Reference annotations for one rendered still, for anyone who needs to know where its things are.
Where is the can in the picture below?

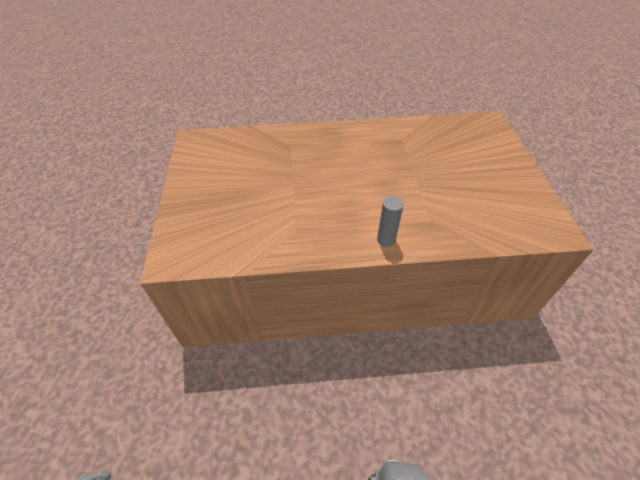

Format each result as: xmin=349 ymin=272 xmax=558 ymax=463
xmin=377 ymin=196 xmax=404 ymax=247

